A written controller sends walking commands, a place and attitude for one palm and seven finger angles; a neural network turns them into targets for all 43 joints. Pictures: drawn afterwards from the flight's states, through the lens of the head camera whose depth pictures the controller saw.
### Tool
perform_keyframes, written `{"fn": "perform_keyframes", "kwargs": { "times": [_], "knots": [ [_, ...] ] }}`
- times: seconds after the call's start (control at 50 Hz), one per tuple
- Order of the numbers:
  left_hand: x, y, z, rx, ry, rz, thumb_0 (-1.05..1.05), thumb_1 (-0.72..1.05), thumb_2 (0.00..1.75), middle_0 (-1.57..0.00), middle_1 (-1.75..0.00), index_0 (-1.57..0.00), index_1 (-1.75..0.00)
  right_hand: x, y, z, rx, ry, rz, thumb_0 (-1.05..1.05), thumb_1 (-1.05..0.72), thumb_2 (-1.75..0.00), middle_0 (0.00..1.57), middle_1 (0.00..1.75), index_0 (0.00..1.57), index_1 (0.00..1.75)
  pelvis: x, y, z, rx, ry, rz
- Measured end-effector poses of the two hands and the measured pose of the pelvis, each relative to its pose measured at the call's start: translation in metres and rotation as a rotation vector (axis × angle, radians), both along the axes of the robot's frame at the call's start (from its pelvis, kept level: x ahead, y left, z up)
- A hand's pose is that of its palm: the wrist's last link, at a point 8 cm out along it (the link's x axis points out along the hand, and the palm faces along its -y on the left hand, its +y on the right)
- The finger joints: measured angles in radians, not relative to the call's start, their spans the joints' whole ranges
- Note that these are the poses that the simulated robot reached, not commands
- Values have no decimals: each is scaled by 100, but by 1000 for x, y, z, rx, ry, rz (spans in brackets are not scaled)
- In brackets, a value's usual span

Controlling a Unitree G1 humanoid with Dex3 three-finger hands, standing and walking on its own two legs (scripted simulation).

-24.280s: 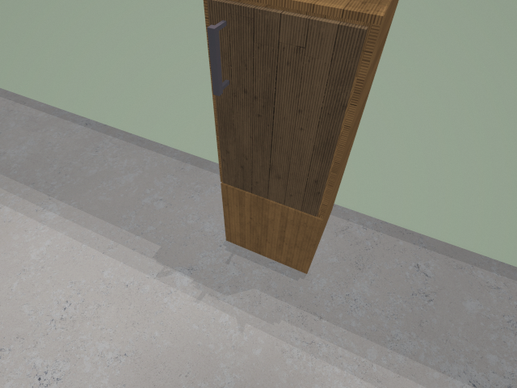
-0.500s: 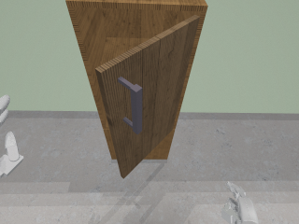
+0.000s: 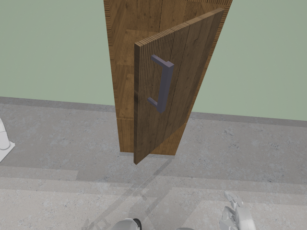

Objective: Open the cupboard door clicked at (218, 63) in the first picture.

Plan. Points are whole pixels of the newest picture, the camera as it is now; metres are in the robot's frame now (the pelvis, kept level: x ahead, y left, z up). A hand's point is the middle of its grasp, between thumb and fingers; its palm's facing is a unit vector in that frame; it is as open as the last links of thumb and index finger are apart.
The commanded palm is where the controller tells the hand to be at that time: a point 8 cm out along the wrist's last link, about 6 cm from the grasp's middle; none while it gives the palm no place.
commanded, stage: step back with the hand held close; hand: left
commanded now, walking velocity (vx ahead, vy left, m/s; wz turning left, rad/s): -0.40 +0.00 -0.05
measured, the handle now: (158, 86) +0.44 +0.03 +0.14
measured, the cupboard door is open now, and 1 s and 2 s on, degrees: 47 47 47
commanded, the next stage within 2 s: stop stepping back and stand still in 0.10 s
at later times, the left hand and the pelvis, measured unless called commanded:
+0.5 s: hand out of the picture +0.11 +0.24 +0.19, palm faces +0.26 -0.82 -0.51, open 7.4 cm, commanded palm +0.06 +0.29 +0.19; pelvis -0.11 +0.01 +0.01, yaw -6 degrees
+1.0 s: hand out of the picture +0.08 +0.28 +0.18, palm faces +0.37 -0.78 -0.51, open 7.4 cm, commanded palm +0.02 +0.32 +0.19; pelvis -0.14 +0.03 +0.00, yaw -4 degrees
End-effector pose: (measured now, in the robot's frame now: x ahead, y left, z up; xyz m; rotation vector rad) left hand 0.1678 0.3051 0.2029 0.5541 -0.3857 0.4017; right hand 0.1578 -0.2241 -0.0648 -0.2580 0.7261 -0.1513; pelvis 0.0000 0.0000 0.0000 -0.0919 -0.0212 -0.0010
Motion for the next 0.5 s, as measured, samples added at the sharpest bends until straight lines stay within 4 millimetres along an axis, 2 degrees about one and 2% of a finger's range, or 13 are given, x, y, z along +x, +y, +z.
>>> {"fn": "perform_keyframes", "kwargs": {
  "times": [0.1, 0.16, 0.2, 0.3, 0.38, 0.46, 0.5],
  "knots": [
    [-20, -7, 5, -50, 30, -25, 2, 89, 89, -21, -30, -21, -30, -13, 12, 11, 43, -27, 26, 2, -90, -90, 20, 30, 20, 30, -17, 0, 11, -2, 53, -29],
    [-32, -18, -1, -14, 49, -69, 2, 89, 89, -21, -30, -20, -30, -20, 11, 6, 55, -57, 43, 2, -90, -90, 20, 30, 20, 30, -36, -3, 1, 64, 75, -87],
    [-35, -23, -5, -20, 63, -111, 2, 89, 89, -21, -30, -20, -30, -31, 8, 0, 39, -49, 32, 1, -90, -90, 20, 30, 20, 30, -48, 2, -1, 43, 50, -111],
    [-34, -21, -13, -41, 65, -178, 2, 89, 89, -21, -30, -21, -30, -71, -3, 0, -3, -31, -75, 2, -90, -90, 20, 30, 20, 30, -57, 11, -5, 47, 15, -117],
    [-38, -15, -13, -62, 76, -177, 2, 89, 89, -21, -30, -21, -30, -109, -6, 9, -12, -41, -118, 2, -91, -90, 20, 30, 20, 30, -82, 13, 2, 64, -16, -111],
    [-67, -18, 0, -20, 122, -167, 2, 89, 89, -21, -30, -21, -30, -145, -8, 19, 0, -23, -128, 2, -90, -90, 20, 30, 20, 30, -100, 11, 16, 56, -9, -103],
    [-88, -21, 4, 36, 148, -165, 2, 89, 89, -21, -30, -21, -30, -159, -11, 16, 5, -14, -126, 2, -90, -90, 20, 30, 20, 30, -109, 9, 14, 82, 5, -100]
  ]
}}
